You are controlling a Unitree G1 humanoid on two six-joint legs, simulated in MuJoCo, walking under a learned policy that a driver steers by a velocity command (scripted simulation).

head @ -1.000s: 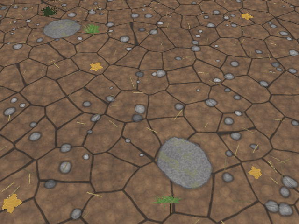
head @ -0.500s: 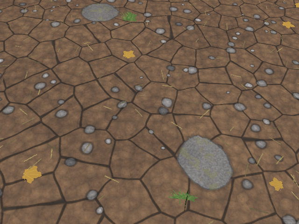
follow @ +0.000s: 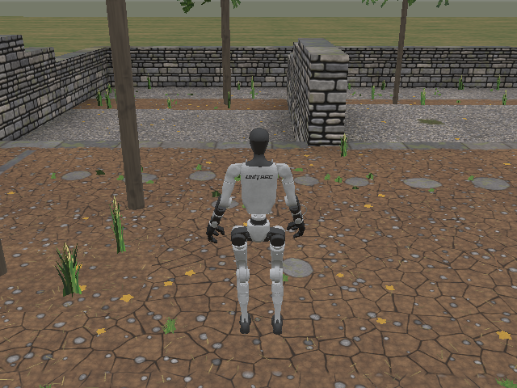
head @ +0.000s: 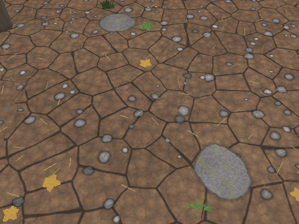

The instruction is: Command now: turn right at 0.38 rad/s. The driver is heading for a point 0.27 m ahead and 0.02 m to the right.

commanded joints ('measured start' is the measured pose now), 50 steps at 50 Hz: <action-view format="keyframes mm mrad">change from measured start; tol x32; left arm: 1 19 187 42 -67 13 -16 -6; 50 51 71 -1 -12 34 -22 14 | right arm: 1 16 -163 -55 -64 -3 -4 -16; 50 167 -160 -38 14 -5 -86 53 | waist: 1 -22 -70 -113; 50 -77 10 -102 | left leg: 1 54 181 -106 116 335 41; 4 -336 -9 -98 598 -395 -87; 18 0 19 -57 -61 75 -125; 22 54 459 -573 -220 324 232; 35 50 235 -229 -110 379 91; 44 -384 107 -63 308 -275 -3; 50 241 146 -111 -74 351 -27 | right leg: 1 54 -103 174 -153 451 -102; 17 99 -136 403 -157 440 -213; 22 -235 106 217 434 -397 -7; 36 222 -32 98 -248 248 -16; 41 37 -231 446 -406 -476 -243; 50 -59 -39 106 -89 159 -63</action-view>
